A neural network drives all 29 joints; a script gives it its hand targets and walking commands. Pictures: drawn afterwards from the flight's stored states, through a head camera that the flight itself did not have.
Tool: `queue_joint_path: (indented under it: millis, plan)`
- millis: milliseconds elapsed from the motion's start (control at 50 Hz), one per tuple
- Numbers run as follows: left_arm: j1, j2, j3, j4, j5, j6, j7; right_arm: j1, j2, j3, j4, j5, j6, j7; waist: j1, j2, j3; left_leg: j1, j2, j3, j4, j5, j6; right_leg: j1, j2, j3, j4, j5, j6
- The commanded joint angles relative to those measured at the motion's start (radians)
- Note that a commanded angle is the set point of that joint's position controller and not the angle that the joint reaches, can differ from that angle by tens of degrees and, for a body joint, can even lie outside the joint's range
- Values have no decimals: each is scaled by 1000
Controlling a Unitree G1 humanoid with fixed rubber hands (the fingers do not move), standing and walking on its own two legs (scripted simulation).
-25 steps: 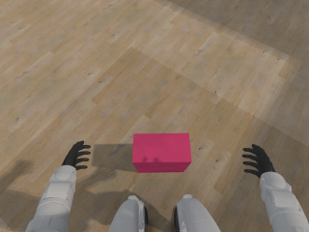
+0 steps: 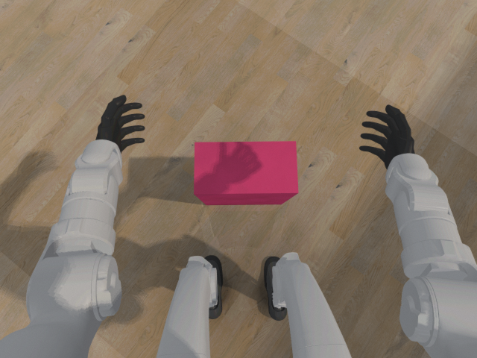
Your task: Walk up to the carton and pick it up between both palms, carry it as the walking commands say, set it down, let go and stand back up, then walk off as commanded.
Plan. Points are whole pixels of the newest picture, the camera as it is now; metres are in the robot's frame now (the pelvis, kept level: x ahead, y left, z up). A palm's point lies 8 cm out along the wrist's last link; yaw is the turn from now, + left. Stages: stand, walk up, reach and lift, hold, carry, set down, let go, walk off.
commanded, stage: reach and lift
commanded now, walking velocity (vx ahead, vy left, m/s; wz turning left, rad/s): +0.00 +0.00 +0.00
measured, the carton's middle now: (244, 177) +0.47 -0.02 -0.52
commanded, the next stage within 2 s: none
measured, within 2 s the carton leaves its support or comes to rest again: neither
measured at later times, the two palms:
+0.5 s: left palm (132, 136) +0.50 +0.21 -0.17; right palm (373, 143) +0.45 -0.26 -0.16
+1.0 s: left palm (157, 153) +0.51 +0.20 -0.32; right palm (341, 161) +0.46 -0.25 -0.32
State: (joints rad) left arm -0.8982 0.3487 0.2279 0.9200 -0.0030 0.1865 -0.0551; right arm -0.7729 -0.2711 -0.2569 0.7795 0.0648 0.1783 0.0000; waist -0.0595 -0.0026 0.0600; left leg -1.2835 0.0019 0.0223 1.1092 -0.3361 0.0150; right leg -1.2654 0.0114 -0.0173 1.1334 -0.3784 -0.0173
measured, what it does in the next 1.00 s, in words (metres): lowers itself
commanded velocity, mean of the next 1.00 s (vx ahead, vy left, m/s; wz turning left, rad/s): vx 0.00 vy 0.00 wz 0.00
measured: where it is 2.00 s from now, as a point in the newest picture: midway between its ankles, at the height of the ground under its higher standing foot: (244, 298)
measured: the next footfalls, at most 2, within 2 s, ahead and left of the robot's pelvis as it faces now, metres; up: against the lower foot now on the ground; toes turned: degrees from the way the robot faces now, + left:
none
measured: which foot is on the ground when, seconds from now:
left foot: down 0.00-1.00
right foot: down 0.00-1.00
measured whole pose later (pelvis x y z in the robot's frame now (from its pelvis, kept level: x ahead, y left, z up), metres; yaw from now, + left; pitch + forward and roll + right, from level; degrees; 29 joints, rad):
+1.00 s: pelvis -0.03 +0.01 -0.20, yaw -1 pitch +43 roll -1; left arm -1.18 0.39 0.22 0.93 -0.09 0.17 0.01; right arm -1.07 -0.36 -0.29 0.84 0.15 0.15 0.01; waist -0.05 0.01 0.05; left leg -2.10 -0.02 0.01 1.85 -0.51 0.02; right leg -2.08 0.02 -0.01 1.87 -0.55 0.00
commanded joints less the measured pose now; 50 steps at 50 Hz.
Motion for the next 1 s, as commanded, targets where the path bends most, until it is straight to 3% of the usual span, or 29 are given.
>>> queue_joint_path:
  millis: [0, 80, 180, 260, 340, 460, 620, 980]
  plan:
    - [-272, 140, 35, -67, -2, -39, -1, -241, -133, -29, -85, 13, -39, 1, 0, 32, -872, 462, -31, -44, -37, 202, -11, 208, 14, -4, -103, 171, 50]
    - [-322, 150, 58, -56, 2, -51, -2, -309, -137, -53, -67, 20, -55, 6, -5, 39, -1001, 404, -42, -45, 7, 294, -12, 176, 21, -5, -66, 277, 47]
    - [-286, 135, 74, -73, 14, -64, -7, -258, -127, -79, -56, 4, -70, 13, -19, 35, -1116, 334, -52, -37, 48, 410, -13, 208, 25, 5, -22, 452, 43]
    - [-268, 128, 84, -121, 19, -72, -10, -231, -126, -95, -94, 1, -81, 28, -19, 60, -1127, 294, -55, -38, 68, 456, -14, 171, 26, 13, -1, 499, 40]
    - [-287, 120, 84, -150, 12, -74, -14, -250, -132, -98, -120, 8, -82, 44, -16, 72, -1075, 236, -56, -36, 96, 421, -17, 80, 27, 13, 24, 443, 36]
    - [-350, 108, 66, -102, -2, -57, -11, -317, -142, -88, -63, 23, -64, 53, -14, 61, -989, 88, -60, -22, 193, 246, -26, -97, 30, -4, 119, 252, 36]
    - [-433, 154, 51, -102, -22, -29, 25, -401, -209, -86, -61, 48, -39, 31, -11, 53, -1105, 37, -66, 2, 362, 136, -30, -202, 35, -33, 291, 122, 43]
    - [-521, 176, -1, -83, -95, -44, 69, -487, -245, -44, -31, 93, -58, 3, -6, 50, -1037, -151, -45, -3, 664, 81, -19, -405, 16, -27, 591, 65, 33]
